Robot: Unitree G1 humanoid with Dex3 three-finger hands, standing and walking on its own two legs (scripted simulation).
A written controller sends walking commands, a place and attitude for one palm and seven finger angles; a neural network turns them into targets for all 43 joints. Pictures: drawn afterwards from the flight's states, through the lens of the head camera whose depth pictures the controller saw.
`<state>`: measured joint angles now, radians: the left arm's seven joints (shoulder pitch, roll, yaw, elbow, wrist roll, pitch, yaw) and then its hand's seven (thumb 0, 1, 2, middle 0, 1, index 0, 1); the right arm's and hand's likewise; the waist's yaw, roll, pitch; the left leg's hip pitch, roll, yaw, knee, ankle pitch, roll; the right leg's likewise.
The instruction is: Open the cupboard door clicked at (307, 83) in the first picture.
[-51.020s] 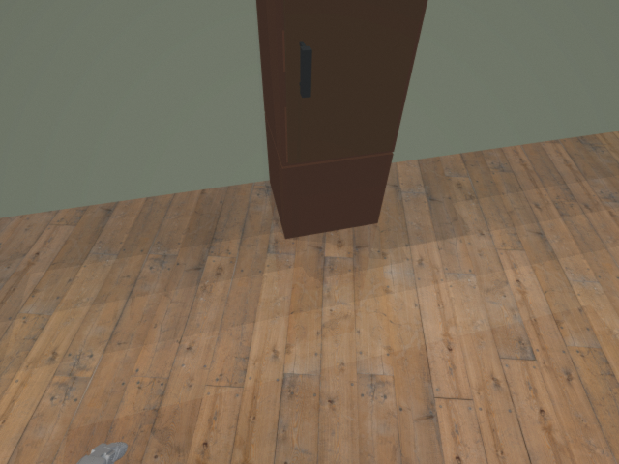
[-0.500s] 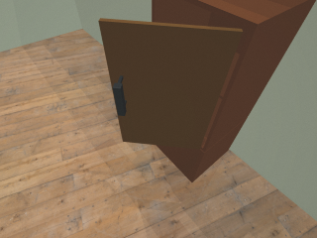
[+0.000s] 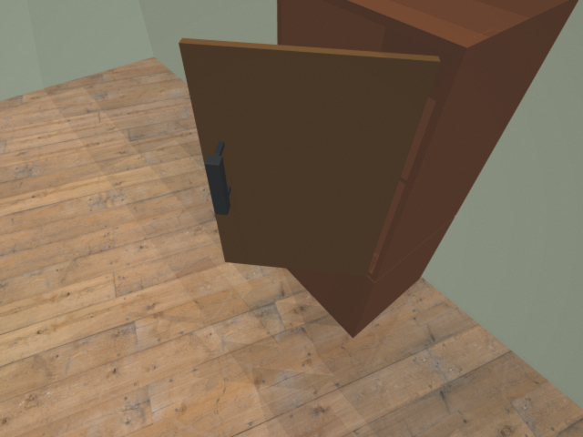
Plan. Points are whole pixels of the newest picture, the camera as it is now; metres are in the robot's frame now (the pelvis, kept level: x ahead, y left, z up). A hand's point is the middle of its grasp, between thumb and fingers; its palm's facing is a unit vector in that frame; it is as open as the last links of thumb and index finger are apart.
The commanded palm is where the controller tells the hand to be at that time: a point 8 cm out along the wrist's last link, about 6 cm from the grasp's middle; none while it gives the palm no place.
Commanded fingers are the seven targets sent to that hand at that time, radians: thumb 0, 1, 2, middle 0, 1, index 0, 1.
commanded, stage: raise the hand with hooked fingers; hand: left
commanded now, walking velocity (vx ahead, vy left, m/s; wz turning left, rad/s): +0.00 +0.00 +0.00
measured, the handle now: (221, 178) +0.56 +0.18 +0.00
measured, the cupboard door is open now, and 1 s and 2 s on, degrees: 44 44 44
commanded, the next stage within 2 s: none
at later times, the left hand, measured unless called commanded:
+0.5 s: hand out of the picture +0.11 +0.21 -0.07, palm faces +0.06 -1.00 -0.01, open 8.9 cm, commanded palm +0.12 +0.27 -0.05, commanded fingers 0.00 0.32 0.65 -0.24 -0.68 -0.24 -0.68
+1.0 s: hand (92, 405) +0.16 +0.27 -0.03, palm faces -0.01 -1.00 -0.06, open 12.0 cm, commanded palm +0.14 +0.32 -0.01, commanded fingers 0.00 -0.27 0.40 -0.28 -1.05 -0.28 -1.05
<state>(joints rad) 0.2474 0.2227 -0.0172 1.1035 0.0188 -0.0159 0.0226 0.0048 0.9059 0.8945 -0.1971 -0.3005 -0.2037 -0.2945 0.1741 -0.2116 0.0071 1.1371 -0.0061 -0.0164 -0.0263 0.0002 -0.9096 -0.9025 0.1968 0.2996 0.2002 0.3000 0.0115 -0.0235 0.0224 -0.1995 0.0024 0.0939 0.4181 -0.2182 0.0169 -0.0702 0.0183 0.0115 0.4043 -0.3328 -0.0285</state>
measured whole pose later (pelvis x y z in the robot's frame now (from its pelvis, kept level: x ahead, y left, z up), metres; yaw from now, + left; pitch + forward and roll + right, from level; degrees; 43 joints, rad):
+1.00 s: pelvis -0.08 +0.03 -0.08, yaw +2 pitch +12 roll -4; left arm 0.21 0.34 0.30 0.21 -0.34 -0.37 -0.44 0.00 -0.04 0.49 -0.26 -0.91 -0.27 -0.90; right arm 0.30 -0.27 0.01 0.59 0.04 -0.23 -0.07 0.01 -0.90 -0.90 0.20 0.30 0.20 0.30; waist -0.01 0.04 -0.11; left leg -0.90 0.02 0.02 1.06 -0.38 0.06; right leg -0.72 0.02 -0.08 1.02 -0.52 0.00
